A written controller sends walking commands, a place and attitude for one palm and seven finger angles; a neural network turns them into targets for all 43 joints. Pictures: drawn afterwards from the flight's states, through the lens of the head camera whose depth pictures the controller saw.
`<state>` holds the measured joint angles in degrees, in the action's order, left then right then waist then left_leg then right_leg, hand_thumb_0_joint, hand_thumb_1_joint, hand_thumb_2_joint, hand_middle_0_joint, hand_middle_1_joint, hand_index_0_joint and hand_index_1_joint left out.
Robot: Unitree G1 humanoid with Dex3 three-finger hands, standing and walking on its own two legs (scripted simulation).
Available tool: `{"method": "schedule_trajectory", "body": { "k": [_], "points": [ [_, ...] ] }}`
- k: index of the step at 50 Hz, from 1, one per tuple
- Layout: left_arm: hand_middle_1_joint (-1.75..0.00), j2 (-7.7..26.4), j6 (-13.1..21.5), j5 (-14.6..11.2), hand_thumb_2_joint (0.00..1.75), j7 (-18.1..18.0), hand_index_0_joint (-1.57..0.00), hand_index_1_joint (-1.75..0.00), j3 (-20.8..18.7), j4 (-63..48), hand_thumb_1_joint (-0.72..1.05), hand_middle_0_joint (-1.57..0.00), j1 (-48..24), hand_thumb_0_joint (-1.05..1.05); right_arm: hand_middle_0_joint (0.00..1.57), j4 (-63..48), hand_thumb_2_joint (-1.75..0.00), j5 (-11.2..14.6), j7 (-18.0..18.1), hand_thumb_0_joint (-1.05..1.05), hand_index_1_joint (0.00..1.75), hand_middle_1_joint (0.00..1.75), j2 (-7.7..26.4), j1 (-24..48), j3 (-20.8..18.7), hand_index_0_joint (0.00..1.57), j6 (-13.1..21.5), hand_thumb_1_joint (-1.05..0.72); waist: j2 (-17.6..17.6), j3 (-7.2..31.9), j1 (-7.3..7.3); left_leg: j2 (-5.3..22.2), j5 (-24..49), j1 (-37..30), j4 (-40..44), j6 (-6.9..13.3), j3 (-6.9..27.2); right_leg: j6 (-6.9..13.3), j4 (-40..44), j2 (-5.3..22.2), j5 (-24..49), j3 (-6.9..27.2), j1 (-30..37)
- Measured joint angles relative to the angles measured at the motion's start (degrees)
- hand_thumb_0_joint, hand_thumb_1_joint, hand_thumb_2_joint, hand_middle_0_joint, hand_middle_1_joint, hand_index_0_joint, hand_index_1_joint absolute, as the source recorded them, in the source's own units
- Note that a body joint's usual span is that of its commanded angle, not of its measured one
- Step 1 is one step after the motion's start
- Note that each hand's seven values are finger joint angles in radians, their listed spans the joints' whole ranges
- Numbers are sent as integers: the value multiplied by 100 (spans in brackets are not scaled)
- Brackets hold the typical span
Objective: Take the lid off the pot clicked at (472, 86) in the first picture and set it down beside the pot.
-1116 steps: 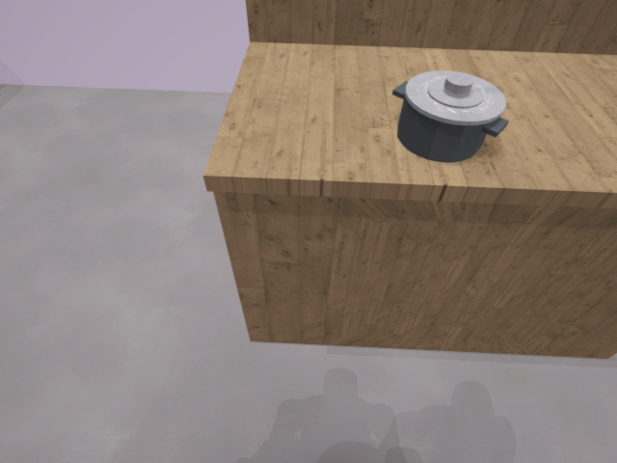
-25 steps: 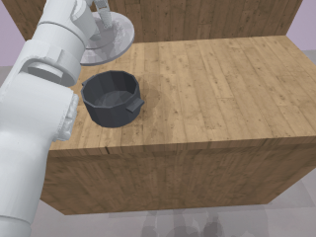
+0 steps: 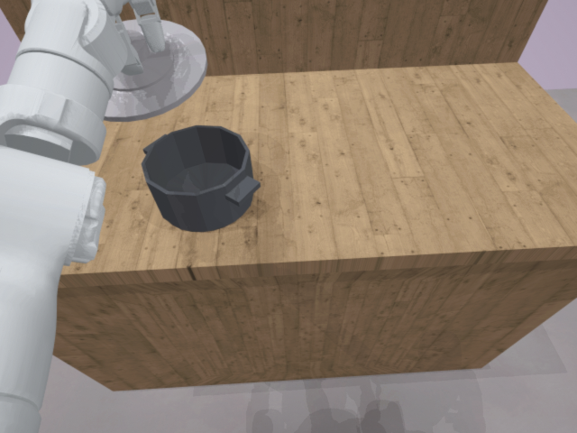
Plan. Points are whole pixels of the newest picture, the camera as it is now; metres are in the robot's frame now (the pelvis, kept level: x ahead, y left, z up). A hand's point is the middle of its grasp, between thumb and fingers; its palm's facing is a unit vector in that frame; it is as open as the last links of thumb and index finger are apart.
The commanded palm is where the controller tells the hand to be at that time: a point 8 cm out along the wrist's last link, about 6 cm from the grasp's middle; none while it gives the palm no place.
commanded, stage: move the lid sideways beside the pot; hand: left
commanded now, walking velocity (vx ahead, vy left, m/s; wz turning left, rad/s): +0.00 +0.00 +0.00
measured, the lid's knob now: (127, 48) +0.52 +0.17 +0.28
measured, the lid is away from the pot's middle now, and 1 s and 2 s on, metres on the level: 0.04 0.18 0.22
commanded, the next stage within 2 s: lower the lid onto the table in 1.58 s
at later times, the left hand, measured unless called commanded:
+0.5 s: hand (57, 47) +0.48 +0.23 +0.30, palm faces -0.19 -0.12 -0.97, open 6.8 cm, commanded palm +0.48 +0.24 +0.36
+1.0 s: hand (4, 58) +0.47 +0.28 +0.30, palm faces -0.21 -0.14 -0.97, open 6.8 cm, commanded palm +0.48 +0.29 +0.36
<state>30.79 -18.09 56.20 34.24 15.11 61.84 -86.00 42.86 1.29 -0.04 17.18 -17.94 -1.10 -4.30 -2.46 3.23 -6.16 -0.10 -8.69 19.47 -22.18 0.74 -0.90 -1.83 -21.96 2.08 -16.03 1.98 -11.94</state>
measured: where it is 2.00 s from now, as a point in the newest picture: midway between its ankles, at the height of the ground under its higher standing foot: outside the picture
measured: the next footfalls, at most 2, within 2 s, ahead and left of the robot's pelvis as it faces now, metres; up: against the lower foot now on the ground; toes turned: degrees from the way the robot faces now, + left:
none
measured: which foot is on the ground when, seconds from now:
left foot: down 0.00-1.00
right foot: down 0.00-1.00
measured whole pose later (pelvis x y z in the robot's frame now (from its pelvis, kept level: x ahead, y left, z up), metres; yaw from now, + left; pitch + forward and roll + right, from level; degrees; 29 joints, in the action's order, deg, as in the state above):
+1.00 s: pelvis -0.01 +0.01 +0.00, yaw +0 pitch +6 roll -1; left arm 46.0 -10.8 59.1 35.2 10.2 65.4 -84.8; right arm 42.1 2.7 0.4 17.8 -17.9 -0.6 -7.7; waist -1.6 1.8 -7.2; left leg -0.1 -8.4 21.0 -22.9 1.5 -1.0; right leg -2.6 -19.5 2.1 -14.0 2.1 -12.0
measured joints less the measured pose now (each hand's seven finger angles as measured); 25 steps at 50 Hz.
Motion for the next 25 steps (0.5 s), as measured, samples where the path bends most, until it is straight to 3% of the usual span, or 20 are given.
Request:
{"method": "schedule_trajectory", "body": {
  "k": [25],
  "points": [
    [-97,778,343,119,69,105,-73,-109,-256,-138,29,-52,176,5,20,-155,-90,66,-30,1,30,30,-27,142,8,21,-207,-91,59,-47,4,-25,-14,112,-87,51,22,-57,109,23,79,-25,-10]
  ]
}}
